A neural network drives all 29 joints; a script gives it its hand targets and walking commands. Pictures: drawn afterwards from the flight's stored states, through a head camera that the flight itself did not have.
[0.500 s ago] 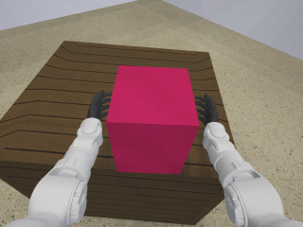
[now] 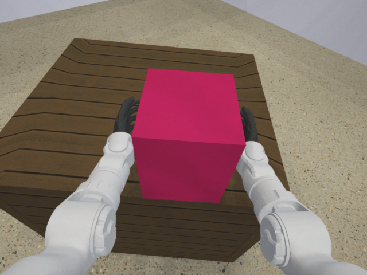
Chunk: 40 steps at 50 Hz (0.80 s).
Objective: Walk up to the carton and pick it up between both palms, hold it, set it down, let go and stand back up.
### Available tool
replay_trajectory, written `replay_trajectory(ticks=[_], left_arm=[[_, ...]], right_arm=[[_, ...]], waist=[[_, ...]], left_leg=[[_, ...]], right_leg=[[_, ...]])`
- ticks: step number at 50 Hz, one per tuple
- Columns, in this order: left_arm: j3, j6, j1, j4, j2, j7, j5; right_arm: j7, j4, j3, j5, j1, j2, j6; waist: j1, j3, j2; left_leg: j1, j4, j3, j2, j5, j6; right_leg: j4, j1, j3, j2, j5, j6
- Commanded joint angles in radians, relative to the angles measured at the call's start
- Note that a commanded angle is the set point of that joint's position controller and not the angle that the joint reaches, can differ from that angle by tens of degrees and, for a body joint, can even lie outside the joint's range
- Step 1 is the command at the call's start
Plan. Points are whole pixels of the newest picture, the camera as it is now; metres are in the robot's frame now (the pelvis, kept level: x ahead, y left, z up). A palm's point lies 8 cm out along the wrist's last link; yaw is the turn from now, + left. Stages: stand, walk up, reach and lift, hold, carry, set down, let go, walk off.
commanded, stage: reach and lift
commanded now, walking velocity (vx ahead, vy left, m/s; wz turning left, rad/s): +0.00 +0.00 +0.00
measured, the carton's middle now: (185, 139) +0.43 -0.01 +0.05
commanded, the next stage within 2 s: none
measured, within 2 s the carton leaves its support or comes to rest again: leaves its support in 1.54 s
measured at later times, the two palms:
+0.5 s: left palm (121, 137) +0.41 +0.14 +0.08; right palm (249, 146) +0.40 -0.15 +0.07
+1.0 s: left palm (122, 136) +0.41 +0.14 +0.08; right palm (249, 147) +0.39 -0.15 +0.07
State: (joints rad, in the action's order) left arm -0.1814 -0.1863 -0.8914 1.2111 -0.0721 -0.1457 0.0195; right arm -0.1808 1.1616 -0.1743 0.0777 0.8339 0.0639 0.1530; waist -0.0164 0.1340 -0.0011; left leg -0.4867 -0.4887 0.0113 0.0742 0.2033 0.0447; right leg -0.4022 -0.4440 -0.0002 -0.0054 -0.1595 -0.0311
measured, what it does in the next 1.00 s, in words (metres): stands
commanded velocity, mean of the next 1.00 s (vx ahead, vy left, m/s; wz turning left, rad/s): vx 0.00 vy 0.00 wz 0.00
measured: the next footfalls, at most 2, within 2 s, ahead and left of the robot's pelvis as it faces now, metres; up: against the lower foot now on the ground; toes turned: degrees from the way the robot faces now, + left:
none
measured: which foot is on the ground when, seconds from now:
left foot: down 0.00-1.00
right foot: down 0.00-1.00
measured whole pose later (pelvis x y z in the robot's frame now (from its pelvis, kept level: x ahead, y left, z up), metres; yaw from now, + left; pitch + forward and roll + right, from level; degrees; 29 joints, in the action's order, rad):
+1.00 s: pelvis +0.03 +0.00 +0.01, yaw +1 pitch +2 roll -1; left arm -0.41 0.01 -0.63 0.73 0.12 -0.01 0.38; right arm -0.10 0.88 -0.42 -0.26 0.57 -0.08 0.24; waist -0.01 -0.02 -0.04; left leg -0.16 -0.30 -0.02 0.07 0.17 0.04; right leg -0.22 -0.11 -0.03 -0.02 -0.13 -0.03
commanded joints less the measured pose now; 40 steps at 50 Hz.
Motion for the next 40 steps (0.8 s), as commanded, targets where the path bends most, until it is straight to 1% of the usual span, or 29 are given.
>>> replay_trajectory(ticks=[1,2,3,4,5,6,8,9,11,13,15,16,17,18,19,21,22,24,25,27,28,29,30,31,32,33,35,37,40], left_arm=[[0.003,-0.043,-0.411,-0.245,0.139,0.047,0.109],[-0.014,-0.042,-0.439,-0.248,0.212,0.065,0.128],[-0.028,-0.035,-0.38,-0.242,0.267,0.086,0.169],[-0.036,-0.037,-0.415,-0.252,0.355,0.122,0.204],[-0.033,-0.033,-0.386,-0.258,0.512,0.156,0.271],[-0.021,-0.025,-0.372,-0.22,0.621,0.195,0.318],[-0.05,-0.008,-0.268,-0.184,0.652,0.234,0.361],[-0.041,-0.001,-0.282,-0.199,0.666,0.241,0.364],[-0.041,0.024,-0.218,-0.214,0.668,0.237,0.373],[-0.032,0.038,-0.254,-0.288,0.658,0.243,0.374],[-0.006,0.062,-0.214,-0.327,0.686,0.236,0.379],[-0.002,0.067,-0.205,-0.346,0.676,0.235,0.367],[0.02,0.074,-0.214,-0.366,0.693,0.233,0.361],[0.003,0.086,-0.208,-0.363,0.683,0.236,0.367],[0.026,0.092,-0.205,-0.378,0.69,0.24,0.361],[0.034,0.101,-0.213,-0.39,0.681,0.243,0.354],[0.031,0.101,-0.203,-0.399,0.683,0.25,0.357],[0.04,0.109,-0.199,-0.416,0.687,0.256,0.356],[0.035,0.114,-0.204,-0.419,0.677,0.258,0.361],[0.027,0.122,-0.209,-0.429,0.68,0.259,0.36],[0.017,0.13,-0.169,-0.4,0.674,0.264,0.373],[0.03,0.132,-0.202,-0.42,0.68,0.263,0.361],[0.017,0.14,-0.19,-0.418,0.67,0.266,0.379],[0.047,0.143,-0.208,-0.443,0.695,0.261,0.361],[0.038,0.139,-0.206,-0.453,0.673,0.256,0.366],[0.049,0.139,-0.213,-0.461,0.7,0.254,0.363],[0.043,0.143,-0.173,-0.456,0.692,0.256,0.367],[0.034,0.153,-0.184,-0.442,0.684,0.257,0.373],[0.047,0.149,-0.186,-0.466,0.696,0.256,0.367]], right_arm=[[0.046,-0.229,-0.029,-0.106,0.421,-0.087,0.067],[0.062,-0.224,-0.05,-0.147,0.451,-0.159,0.068],[0.084,-0.253,-0.055,-0.177,0.398,-0.219,0.074],[0.113,-0.26,-0.068,-0.253,0.419,-0.343,0.074],[0.156,-0.27,-0.074,-0.328,0.403,-0.473,0.082],[0.199,-0.265,-0.062,-0.401,0.405,-0.611,0.085],[0.244,-0.289,-0.078,-0.484,0.35,-0.64,0.096],[0.253,-0.302,-0.084,-0.503,0.345,-0.65,0.098],[0.26,-0.318,-0.042,-0.48,0.335,-0.638,0.11],[0.248,-0.29,-0.045,-0.472,0.306,-0.639,0.112],[0.251,-0.314,-0.016,-0.459,0.306,-0.628,0.119],[0.252,-0.317,-0.004,-0.439,0.315,-0.624,0.127],[0.251,-0.335,0.01,-0.439,0.33,-0.605,0.134],[0.25,-0.326,0.013,-0.415,0.31,-0.619,0.129],[0.246,-0.342,0.02,-0.429,0.325,-0.621,0.131],[0.231,-0.349,0.027,-0.433,0.308,-0.625,0.132],[0.225,-0.338,0.027,-0.444,0.287,-0.648,0.132],[0.221,-0.365,0.032,-0.428,0.294,-0.646,0.138],[0.222,-0.374,0.05,-0.433,0.302,-0.646,0.139],[0.218,-0.369,0.04,-0.43,0.291,-0.65,0.14],[0.216,-0.364,0.04,-0.436,0.283,-0.652,0.14],[0.209,-0.385,0.032,-0.439,0.3,-0.646,0.142],[0.209,-0.361,0.024,-0.441,0.285,-0.648,0.138],[0.206,-0.379,0.027,-0.434,0.294,-0.651,0.144],[0.212,-0.366,0.037,-0.43,0.287,-0.641,0.148],[0.21,-0.356,0.031,-0.436,0.275,-0.639,0.154],[0.202,-0.351,0.057,-0.409,0.273,-0.649,0.159],[0.204,-0.36,0.064,-0.412,0.283,-0.646,0.157],[0.199,-0.37,0.064,-0.412,0.281,-0.64,0.171]], waist=[[-0.008,0.51,0.047],[-0.022,0.496,0.047],[-0.012,0.462,0.052],[-0.024,0.455,0.029],[-0.011,0.443,0.05],[-0.02,0.421,0.071],[0.003,0.36,0.033],[-0.011,0.328,0.034],[0.019,0.281,0.02],[0.001,0.261,0.018],[0.001,0.25,0.029],[0.017,0.26,0.038],[-0.002,0.271,0.016],[0.012,0.23,0.033],[0.011,0.234,0.008],[-0.013,0.223,-0.012],[-0.001,0.228,-0.023],[-0.006,0.256,0.008],[0.014,0.286,-0.011],[0.005,0.265,-0.019],[0.019,0.23,-0.025],[-0.013,0.246,-0.022],[0.012,0.232,-0.017],[-0.015,0.269,0.002],[0.014,0.283,0.002],[-0.006,0.291,0.014],[0.009,0.261,-0.003],[0.017,0.233,-0.01],[0.0,0.258,-0.018]], left_leg=[[0.37,-0.005,-0.084,-0.08,-0.389,0.033],[0.365,0.013,-0.087,-0.079,-0.389,0.033],[0.385,0.019,-0.09,-0.082,-0.418,0.034],[0.384,0.047,-0.093,-0.086,-0.398,0.028],[0.418,0.068,-0.094,-0.085,-0.407,0.04],[0.435,0.088,-0.103,-0.082,-0.396,0.04],[0.432,0.133,-0.128,-0.083,-0.358,0.025],[0.415,0.148,-0.129,-0.083,-0.343,0.028],[0.433,0.15,-0.139,-0.075,-0.398,0.033],[0.457,0.158,-0.138,-0.069,-0.409,0.041],[0.466,0.154,-0.136,-0.073,-0.445,0.049],[0.47,0.142,-0.138,-0.072,-0.466,0.048],[0.477,0.137,-0.129,-0.068,-0.465,0.054],[0.475,0.148,-0.133,-0.069,-0.446,0.041],[0.464,0.152,-0.142,-0.072,-0.409,0.036],[0.422,0.17,-0.15,-0.082,-0.357,0.027],[0.419,0.178,-0.156,-0.086,-0.359,0.021],[0.409,0.167,-0.162,-0.09,-0.369,0.024],[0.396,0.167,-0.163,-0.091,-0.358,0.022],[0.383,0.186,-0.166,-0.09,-0.326,0.011],[0.363,0.191,-0.166,-0.09,-0.312,0.008],[0.376,0.185,-0.17,-0.091,-0.316,0.004],[0.396,0.195,-0.168,-0.086,-0.299,0.006],[0.413,0.185,-0.164,-0.083,-0.321,0.011],[0.415,0.183,-0.17,-0.08,-0.353,0.013],[0.431,0.166,-0.164,-0.086,-0.389,0.022],[0.447,0.157,-0.153,-0.078,-0.425,0.021],[0.393,0.176,-0.162,-0.083,-0.369,0.014],[0.397,0.173,-0.155,-0.083,-0.363,0.011]], right_leg=[[0.049,0.216,-0.054,0.059,0.24,0.03],[0.057,0.222,-0.06,0.062,0.252,0.023],[0.071,0.266,-0.063,0.053,0.268,0.026],[0.089,0.293,-0.066,0.055,0.279,0.019],[0.1,0.309,-0.08,0.061,0.268,0.021],[0.118,0.319,-0.092,0.06,0.269,0.026],[0.12,0.37,-0.105,0.052,0.294,0.007],[0.129,0.397,-0.11,0.049,0.276,0.009],[0.135,0.42,-0.115,0.061,0.293,0.006],[0.148,0.429,-0.121,0.071,0.28,0.007],[0.149,0.426,-0.121,0.077,0.286,0.002],[0.146,0.432,-0.117,0.075,0.3,0.007],[0.149,0.427,-0.117,0.082,0.297,0.002],[0.16,0.434,-0.116,0.075,0.284,0.007],[0.16,0.442,-0.102,0.065,0.296,0.007],[0.15,0.487,-0.107,0.057,0.325,0.001],[0.141,0.506,-0.1,0.055,0.364,-0.007],[0.128,0.532,-0.094,0.052,0.394,-0.011],[0.118,0.531,-0.088,0.046,0.421,-0.013],[0.123,0.534,-0.097,0.048,0.387,-0.018],[0.121,0.546,-0.087,0.041,0.392,-0.023],[0.128,0.54,-0.103,0.044,0.383,-0.014],[0.136,0.532,-0.098,0.045,0.349,-0.015],[0.131,0.531,-0.108,0.043,0.351,-0.012],[0.12,0.519,-0.105,0.052,0.376,-0.004],[0.123,0.509,-0.114,0.055,0.387,-0.006],[0.12,0.527,-0.115,0.059,0.434,-0.004],[0.12,0.537,-0.106,0.046,0.427,-0.01],[0.118,0.552,-0.106,0.048,0.434,-0.01]])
